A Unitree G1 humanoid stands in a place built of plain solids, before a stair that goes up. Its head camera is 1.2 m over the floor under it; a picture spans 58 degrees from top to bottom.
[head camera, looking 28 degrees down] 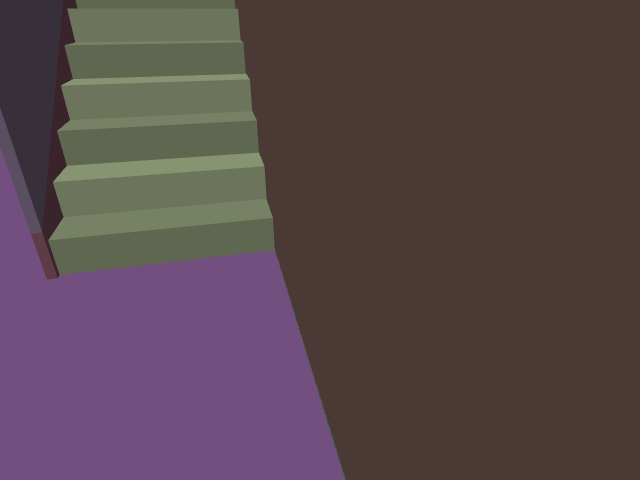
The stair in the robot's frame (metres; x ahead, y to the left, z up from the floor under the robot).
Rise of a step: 0.20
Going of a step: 0.28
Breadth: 1.11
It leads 14 degrees to the left of straight ahead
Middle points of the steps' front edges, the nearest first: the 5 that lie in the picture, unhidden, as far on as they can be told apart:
2.00 0.79 0.20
2.27 0.86 0.40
2.55 0.93 0.60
2.82 0.99 0.81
3.09 1.06 1.01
